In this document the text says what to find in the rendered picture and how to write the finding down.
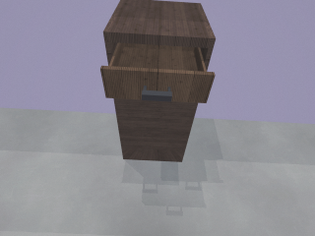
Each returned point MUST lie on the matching drawer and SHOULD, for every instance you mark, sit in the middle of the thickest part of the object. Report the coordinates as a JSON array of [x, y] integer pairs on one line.
[[159, 67]]

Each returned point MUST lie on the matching handle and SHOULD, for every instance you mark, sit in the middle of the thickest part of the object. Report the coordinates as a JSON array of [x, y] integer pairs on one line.
[[157, 95]]

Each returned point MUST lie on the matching cabinet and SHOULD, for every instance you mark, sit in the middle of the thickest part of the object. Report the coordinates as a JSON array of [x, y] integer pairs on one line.
[[149, 129]]

